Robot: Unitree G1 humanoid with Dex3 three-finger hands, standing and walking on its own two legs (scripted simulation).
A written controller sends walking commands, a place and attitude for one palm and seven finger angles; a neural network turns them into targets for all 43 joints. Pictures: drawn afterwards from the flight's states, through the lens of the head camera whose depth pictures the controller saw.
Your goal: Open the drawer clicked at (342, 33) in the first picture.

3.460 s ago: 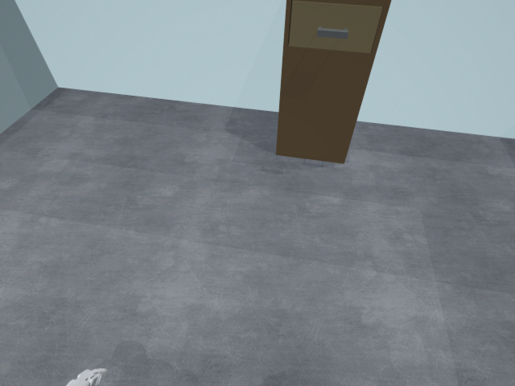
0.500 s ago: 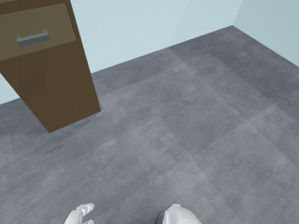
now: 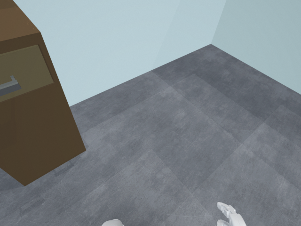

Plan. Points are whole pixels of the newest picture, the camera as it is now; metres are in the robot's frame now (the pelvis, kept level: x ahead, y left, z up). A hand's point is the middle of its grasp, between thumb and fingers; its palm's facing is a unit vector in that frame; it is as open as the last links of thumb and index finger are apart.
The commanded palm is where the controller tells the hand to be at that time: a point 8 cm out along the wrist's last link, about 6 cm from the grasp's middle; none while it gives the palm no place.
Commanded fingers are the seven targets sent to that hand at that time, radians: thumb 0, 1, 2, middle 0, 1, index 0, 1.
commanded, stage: walk to a spot facing it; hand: left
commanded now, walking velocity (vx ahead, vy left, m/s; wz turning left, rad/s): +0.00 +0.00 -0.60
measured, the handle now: out of the picture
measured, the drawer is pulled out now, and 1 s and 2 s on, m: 0.00 0.00 0.00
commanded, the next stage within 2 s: turn to face it in 0.04 s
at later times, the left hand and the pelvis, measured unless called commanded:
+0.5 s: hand (108, 208) +0.18 +0.15 -0.14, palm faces -0.06 -0.98 -0.19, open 7.4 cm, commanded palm none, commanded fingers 0.00 0.90 0.90 -0.20 -0.30 -0.20 -0.30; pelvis +0.05 -0.01 +0.01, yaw -1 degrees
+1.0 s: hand out of the picture +0.06 +0.24 -0.14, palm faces +0.30 -0.91 -0.28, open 7.4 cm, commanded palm none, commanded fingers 0.00 0.90 0.90 -0.20 -0.30 -0.20 -0.30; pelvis +0.03 +0.01 +0.02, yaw +15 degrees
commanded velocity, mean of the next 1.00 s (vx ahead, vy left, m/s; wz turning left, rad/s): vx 0.00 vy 0.00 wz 0.47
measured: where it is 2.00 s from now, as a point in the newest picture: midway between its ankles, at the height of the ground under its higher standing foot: outside the picture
